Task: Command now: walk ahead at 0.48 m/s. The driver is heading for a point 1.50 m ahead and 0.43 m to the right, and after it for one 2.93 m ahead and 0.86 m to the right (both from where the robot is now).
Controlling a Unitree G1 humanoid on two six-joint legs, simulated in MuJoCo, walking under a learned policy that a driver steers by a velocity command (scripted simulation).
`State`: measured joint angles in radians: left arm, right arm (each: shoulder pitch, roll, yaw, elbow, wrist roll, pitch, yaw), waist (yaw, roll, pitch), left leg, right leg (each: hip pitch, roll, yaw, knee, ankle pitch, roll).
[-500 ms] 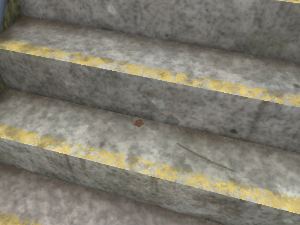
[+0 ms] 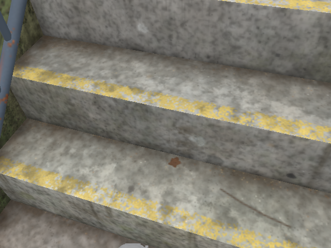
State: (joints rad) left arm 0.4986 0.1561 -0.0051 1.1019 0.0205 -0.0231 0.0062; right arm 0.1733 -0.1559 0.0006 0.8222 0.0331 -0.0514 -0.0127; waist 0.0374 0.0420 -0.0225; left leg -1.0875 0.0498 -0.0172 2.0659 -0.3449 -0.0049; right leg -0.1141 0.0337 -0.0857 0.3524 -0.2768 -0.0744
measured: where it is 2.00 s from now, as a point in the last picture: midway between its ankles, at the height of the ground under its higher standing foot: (217, 100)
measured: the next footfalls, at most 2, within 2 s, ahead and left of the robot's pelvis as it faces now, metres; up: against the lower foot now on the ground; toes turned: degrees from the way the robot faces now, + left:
left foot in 0.22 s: +0.31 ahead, +0.16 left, +0.21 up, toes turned +6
right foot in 0.80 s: +0.46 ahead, -0.18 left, +0.42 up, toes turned -22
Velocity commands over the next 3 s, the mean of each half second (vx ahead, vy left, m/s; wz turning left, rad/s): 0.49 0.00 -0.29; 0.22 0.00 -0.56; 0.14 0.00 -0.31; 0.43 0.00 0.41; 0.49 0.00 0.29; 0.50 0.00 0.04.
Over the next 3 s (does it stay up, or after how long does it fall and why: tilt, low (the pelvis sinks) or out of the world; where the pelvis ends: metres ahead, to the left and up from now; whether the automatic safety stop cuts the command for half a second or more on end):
stays up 1.02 -0.21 0.86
